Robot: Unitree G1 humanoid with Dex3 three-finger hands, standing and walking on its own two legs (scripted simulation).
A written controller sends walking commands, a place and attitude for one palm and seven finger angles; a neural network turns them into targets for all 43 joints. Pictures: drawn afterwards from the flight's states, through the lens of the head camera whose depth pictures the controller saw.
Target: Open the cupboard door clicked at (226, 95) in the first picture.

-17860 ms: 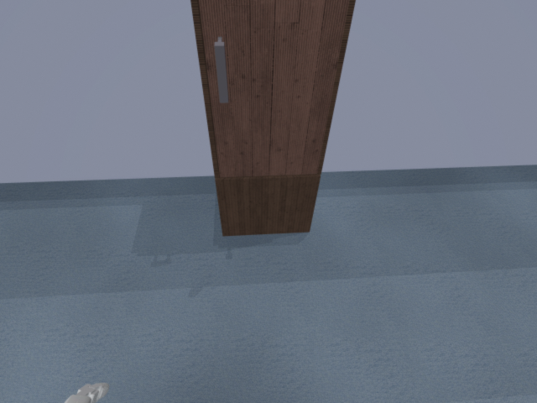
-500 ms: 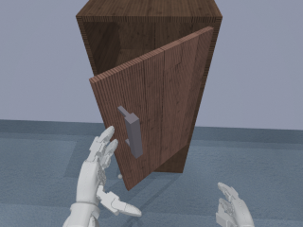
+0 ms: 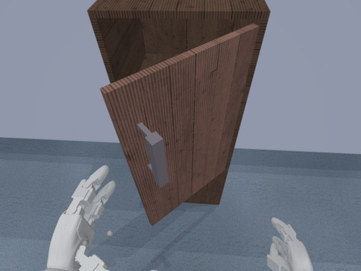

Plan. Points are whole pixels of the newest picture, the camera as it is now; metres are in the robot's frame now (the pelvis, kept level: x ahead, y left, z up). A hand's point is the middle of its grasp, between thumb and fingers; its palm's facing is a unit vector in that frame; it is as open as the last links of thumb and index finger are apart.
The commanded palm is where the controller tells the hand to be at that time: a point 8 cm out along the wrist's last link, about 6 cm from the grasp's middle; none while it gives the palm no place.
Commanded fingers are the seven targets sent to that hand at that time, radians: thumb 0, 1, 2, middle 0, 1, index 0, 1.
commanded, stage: draw the hand back to the body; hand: left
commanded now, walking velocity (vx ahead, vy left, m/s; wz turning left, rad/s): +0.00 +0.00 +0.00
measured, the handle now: (152, 156) +0.33 +0.09 +0.10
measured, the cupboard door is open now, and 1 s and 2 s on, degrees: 43 43 43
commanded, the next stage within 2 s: step back with the hand held close in 1.60 s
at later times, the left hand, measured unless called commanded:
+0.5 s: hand (77, 223) +0.17 +0.18 +0.13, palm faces +0.01 -1.00 -0.08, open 16.3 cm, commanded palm +0.14 +0.24 +0.15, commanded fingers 0.00 -0.32 0.38 -0.16 -0.30 -0.16 -0.30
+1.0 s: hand (21, 188) +0.21 +0.26 +0.18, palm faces +0.34 -0.86 -0.38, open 11.8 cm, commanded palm +0.16 +0.30 +0.20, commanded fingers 0.00 0.55 0.75 -0.19 -0.30 -0.19 -0.30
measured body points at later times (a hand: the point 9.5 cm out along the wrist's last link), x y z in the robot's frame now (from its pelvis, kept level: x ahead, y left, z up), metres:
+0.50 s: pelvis +0.00 +0.02 +0.01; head -0.01 +0.01 +0.46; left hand +0.17 +0.23 +0.14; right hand +0.18 -0.20 -0.05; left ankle +0.01 +0.13 -0.69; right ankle -0.02 -0.09 -0.69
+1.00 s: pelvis +0.02 +0.03 +0.04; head +0.00 +0.02 +0.49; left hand +0.18 +0.30 +0.20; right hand +0.20 -0.18 -0.03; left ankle +0.01 +0.13 -0.69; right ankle -0.02 -0.09 -0.69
